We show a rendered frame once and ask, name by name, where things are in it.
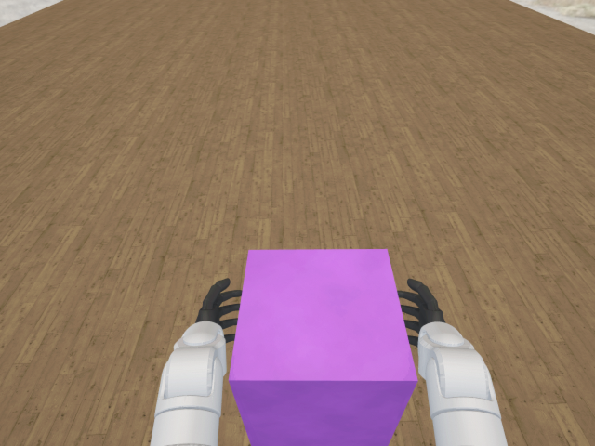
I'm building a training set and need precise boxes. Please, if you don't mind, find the robot right forearm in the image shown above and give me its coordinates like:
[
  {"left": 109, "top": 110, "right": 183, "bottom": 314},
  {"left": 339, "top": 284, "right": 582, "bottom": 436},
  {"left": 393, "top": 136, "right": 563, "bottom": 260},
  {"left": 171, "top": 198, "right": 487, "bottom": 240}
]
[{"left": 418, "top": 321, "right": 508, "bottom": 446}]

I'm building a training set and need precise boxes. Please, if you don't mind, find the robot left forearm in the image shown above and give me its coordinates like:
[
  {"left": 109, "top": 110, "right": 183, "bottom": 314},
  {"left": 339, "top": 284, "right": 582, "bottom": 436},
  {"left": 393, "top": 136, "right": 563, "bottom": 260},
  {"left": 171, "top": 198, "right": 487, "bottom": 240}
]
[{"left": 150, "top": 321, "right": 227, "bottom": 446}]

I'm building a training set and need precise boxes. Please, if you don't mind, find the carton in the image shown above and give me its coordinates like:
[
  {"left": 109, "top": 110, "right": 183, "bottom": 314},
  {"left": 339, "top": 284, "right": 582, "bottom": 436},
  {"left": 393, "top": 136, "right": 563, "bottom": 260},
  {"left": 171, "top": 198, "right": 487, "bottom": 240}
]
[{"left": 229, "top": 249, "right": 418, "bottom": 446}]

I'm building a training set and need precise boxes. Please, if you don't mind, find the robot right hand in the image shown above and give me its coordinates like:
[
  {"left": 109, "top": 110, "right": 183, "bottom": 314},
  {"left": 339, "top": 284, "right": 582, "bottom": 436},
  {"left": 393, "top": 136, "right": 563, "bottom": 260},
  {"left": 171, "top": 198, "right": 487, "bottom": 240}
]
[{"left": 397, "top": 279, "right": 445, "bottom": 347}]

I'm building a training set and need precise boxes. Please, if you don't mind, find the robot left hand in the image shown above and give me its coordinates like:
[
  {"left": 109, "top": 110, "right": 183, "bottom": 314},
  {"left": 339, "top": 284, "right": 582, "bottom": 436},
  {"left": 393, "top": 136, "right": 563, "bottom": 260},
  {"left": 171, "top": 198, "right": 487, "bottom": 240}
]
[{"left": 195, "top": 278, "right": 242, "bottom": 343}]

